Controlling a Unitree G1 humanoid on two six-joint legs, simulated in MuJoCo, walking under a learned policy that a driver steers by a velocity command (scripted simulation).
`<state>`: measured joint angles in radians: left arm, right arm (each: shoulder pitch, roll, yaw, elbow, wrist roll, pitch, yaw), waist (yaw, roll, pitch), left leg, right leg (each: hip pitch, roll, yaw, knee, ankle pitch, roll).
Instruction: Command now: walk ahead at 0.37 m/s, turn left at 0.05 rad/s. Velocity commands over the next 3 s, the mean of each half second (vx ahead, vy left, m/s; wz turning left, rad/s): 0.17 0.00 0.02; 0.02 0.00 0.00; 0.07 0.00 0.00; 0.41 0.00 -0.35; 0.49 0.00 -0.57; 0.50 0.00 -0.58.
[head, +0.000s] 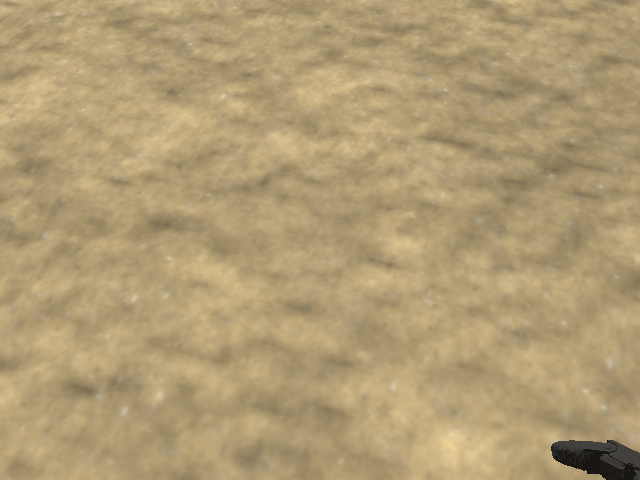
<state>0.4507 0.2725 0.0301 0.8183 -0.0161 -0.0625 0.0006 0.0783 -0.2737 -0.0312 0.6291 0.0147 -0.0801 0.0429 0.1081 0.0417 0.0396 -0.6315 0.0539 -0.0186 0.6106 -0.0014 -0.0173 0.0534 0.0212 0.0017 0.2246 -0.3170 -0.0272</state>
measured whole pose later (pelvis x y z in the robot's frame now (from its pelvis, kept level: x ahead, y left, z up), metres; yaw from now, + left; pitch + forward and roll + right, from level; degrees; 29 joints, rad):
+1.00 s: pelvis +0.22 +0.00 +0.00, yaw +0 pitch -2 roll +0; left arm 0.21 0.25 0.01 0.86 0.01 -0.01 0.02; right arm 0.13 -0.26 -0.03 1.05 0.00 0.02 -0.03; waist -0.01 0.00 0.04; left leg -0.18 0.01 0.00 0.48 -0.27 -0.01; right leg -0.18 0.00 0.00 0.50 -0.29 0.00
